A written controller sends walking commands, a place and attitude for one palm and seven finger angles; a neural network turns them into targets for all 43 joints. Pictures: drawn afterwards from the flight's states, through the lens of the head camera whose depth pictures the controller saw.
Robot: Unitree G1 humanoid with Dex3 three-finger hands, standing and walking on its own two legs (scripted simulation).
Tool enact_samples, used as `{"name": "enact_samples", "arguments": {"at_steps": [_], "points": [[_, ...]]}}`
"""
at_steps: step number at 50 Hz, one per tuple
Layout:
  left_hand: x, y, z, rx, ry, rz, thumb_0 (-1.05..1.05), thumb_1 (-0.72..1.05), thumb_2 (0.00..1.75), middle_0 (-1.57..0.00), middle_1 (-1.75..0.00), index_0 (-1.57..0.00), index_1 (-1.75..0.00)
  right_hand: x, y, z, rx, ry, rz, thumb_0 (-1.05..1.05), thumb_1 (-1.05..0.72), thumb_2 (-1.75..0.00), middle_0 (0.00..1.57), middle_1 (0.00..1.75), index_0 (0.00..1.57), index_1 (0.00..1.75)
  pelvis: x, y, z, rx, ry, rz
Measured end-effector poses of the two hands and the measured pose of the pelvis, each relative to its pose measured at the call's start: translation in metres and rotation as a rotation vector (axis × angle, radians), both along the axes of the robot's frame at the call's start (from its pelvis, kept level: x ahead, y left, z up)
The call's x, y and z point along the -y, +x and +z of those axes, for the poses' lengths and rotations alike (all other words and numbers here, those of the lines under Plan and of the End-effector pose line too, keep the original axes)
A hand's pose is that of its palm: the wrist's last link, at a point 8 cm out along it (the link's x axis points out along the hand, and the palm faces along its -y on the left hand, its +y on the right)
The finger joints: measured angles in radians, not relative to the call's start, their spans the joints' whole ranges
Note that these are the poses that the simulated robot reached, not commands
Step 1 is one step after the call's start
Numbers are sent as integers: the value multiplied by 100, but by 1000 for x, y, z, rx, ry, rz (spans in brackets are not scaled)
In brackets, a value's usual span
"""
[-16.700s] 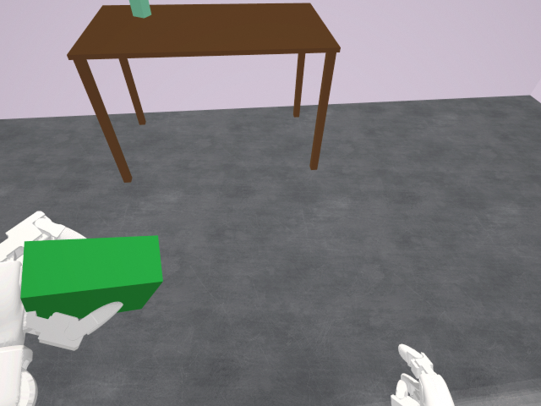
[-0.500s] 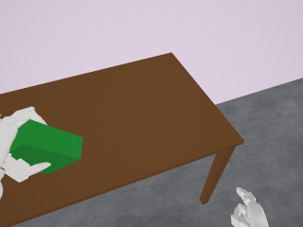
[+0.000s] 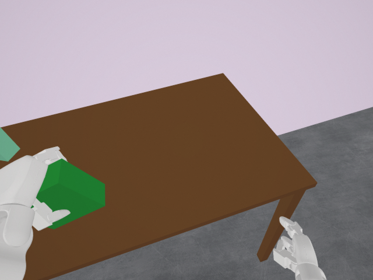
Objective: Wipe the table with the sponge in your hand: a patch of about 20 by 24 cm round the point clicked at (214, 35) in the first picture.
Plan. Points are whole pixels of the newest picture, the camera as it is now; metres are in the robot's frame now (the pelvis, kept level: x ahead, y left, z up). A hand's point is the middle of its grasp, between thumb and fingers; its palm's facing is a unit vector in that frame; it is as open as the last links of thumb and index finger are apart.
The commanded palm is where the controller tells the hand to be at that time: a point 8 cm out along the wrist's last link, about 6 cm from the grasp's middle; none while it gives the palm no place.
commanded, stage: turn the palm down, sponge in hand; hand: left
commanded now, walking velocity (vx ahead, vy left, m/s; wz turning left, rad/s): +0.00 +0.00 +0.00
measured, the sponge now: (65, 200) +0.23 +0.28 +0.09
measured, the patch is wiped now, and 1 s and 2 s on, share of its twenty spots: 0.00 0.00 0.00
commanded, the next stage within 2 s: move the sponge above the wiping area in 0.90 s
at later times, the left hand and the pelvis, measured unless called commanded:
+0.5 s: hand (47, 189) +0.23 +0.31 +0.12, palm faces +0.04 -0.11 -0.99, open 9.6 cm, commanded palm +0.19 +0.30 +0.18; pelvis +0.00 +0.02 +0.01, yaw +0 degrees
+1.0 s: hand (52, 193) +0.22 +0.29 +0.12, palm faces +0.04 -0.08 -1.00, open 9.6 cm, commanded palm +0.19 +0.29 +0.18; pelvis -0.01 +0.01 +0.01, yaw +0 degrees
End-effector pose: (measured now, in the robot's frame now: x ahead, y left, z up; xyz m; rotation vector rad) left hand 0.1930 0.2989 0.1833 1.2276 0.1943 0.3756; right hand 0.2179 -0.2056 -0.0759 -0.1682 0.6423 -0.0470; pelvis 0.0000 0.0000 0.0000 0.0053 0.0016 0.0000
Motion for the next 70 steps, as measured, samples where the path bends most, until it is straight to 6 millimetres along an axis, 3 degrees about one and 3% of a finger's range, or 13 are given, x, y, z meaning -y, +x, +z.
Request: {"name": "enact_samples", "arguments": {"at_steps": [10,20,50,70], "points": [[1,4,-9,-64,73,-34,0,-45,102,-78,-136,-78,-136,-28,18,13,6,-10,67,1,-90,-90,20,30,21,30,-13,1,7,23,-9,2],[-11,14,-6,-98,145,44,0,-45,102,-78,-136,-78,-136,-31,20,13,-33,-12,80,1,-90,-90,20,30,20,31,-20,0,12,39,-8,3],[13,7,-8,-143,210,21,0,-45,102,-78,-136,-78,-136,-24,20,12,-26,19,105,1,-90,-90,20,30,21,31,-6,-6,14,68,-2,-4],[5,5,-22,-181,204,50,0,-45,102,-78,-136,-78,-136,-4,19,16,-10,-10,64,1,-90,-90,20,30,20,30,0,-7,14,70,-2,-6]]}}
